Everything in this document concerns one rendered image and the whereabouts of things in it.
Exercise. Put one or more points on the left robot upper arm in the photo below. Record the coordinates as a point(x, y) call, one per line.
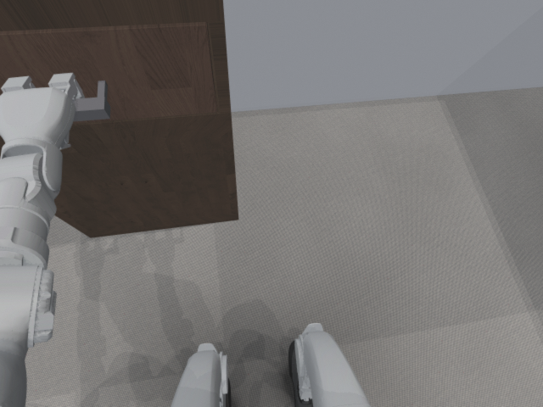
point(27, 308)

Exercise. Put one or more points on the robot left forearm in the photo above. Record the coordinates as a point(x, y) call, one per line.
point(30, 180)

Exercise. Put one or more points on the left robot thigh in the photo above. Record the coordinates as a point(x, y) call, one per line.
point(204, 381)

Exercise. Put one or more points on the left robot hand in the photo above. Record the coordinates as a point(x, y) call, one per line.
point(45, 113)

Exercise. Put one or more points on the right robot thigh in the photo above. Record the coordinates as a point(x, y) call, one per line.
point(333, 382)

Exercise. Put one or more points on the robot thigh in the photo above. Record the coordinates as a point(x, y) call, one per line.
point(204, 381)
point(333, 382)

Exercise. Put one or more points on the drawer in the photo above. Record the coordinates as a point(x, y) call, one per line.
point(151, 70)

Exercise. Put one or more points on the handle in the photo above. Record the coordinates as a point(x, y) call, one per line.
point(93, 108)

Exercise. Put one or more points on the cabinet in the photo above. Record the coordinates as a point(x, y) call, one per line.
point(125, 176)

